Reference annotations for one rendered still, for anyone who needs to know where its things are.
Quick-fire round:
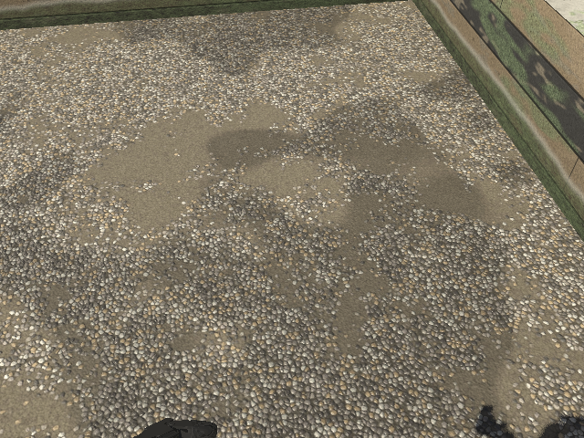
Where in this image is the robot left hand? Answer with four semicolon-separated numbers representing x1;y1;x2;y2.
133;418;217;438

